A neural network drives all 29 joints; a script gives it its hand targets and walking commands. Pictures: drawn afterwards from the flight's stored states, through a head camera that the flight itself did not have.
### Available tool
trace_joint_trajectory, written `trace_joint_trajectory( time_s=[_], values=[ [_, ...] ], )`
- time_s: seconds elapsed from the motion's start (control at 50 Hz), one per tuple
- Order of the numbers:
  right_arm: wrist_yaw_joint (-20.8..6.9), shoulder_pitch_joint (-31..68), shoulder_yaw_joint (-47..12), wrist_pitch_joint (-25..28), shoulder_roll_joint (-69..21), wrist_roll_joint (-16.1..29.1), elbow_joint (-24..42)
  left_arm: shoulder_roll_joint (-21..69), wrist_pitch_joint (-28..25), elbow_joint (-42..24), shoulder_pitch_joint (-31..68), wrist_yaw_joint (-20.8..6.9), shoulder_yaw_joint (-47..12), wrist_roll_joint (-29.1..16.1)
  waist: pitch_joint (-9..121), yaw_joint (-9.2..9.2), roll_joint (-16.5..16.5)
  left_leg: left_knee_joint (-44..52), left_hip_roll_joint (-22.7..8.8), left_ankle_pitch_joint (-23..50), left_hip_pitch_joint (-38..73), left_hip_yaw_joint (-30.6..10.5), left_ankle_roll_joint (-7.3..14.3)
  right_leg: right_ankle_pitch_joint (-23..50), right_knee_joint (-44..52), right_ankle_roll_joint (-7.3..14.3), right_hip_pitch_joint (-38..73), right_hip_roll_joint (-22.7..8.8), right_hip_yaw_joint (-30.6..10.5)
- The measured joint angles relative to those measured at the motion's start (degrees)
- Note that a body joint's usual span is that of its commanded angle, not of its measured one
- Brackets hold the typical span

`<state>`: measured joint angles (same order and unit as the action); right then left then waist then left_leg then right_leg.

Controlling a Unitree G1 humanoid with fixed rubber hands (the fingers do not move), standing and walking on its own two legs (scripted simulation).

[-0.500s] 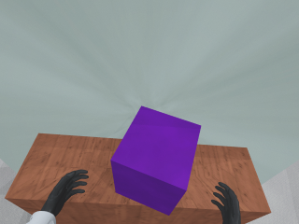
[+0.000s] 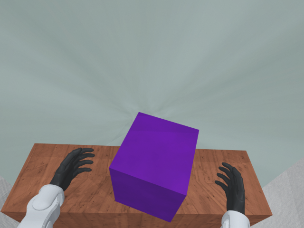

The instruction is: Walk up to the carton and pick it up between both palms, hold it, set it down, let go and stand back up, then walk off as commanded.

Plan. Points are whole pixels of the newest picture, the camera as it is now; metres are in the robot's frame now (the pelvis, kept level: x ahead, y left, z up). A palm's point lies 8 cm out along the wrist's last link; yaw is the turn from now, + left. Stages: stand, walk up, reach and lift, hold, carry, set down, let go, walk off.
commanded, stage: reach and lift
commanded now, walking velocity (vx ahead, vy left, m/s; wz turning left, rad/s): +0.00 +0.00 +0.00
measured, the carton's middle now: (154, 167) +0.34 -0.02 -0.10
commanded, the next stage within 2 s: none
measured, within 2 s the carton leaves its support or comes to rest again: neither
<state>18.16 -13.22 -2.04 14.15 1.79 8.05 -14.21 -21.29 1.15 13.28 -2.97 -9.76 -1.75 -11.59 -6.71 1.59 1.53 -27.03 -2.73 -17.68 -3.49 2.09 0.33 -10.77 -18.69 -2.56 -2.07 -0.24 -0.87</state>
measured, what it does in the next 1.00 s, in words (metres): stands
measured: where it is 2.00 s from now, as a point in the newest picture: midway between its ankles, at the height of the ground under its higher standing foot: outside the picture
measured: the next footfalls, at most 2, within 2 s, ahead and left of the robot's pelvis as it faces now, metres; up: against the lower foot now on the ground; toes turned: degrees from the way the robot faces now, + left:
none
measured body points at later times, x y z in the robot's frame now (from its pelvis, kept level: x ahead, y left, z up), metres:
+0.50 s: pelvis -0.01 -0.01 +0.00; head +0.00 +0.02 +0.45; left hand +0.36 +0.19 +0.06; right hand +0.26 -0.23 +0.06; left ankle -0.03 +0.11 -0.74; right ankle +0.00 -0.15 -0.74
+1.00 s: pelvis -0.01 +0.00 +0.01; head +0.01 +0.02 +0.45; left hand +0.42 +0.16 +0.10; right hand +0.31 -0.24 +0.09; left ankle -0.03 +0.11 -0.74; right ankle +0.00 -0.15 -0.74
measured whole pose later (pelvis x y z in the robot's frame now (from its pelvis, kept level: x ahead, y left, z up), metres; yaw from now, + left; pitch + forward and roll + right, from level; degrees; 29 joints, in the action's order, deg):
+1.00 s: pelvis -0.01 +0.00 +0.01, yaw +0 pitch -1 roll -1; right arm 18.7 18.8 0.5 -8.0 6.6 17.0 -20.8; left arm -21.7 15.2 35.3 33.7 -7.8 2.6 -10.2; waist -2.2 9.5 2.8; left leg -21.8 -1.6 -13.1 -7.8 1.9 0.3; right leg -7.5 -15.6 -2.5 -7.2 -1.2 -0.5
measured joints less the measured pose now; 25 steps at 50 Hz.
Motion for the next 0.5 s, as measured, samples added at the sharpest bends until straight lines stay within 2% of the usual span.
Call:
trace_joint_trajectory(
  time_s=[0.18,0.38,0.5],
  values=[
    [0.23,5.77,1.2,-7.94,0.25,1.3,2.23,-0.14,5.48,1.54,8.1,1.31,0.46,-0.48,1.14,1.34,0.42,1.48,0.26,1.38,-0.61,-0.01,-0.07,0.99,0.81,0.1,-0.9,-0.22,0.0],
    [1.07,12.56,1.49,-14.75,2.12,3.27,2.85,0.02,10.67,6.97,17.01,0.69,2.96,0.26,1.75,3.06,0.09,3.03,0.56,2.44,-0.38,-0.16,-0.13,1.54,1.57,0.11,-0.93,-0.49,0.21],
    [0.98,15.64,2.05,-17.28,2.86,4.38,2.34,-0.65,11.62,9.7,20.63,0.57,3.48,0.01,2.1,3.78,0.88,3.64,0.6,3.04,-1.25,-0.32,-0.28,1.83,1.71,0.28,-1.96,-0.51,0.4]
  ],
)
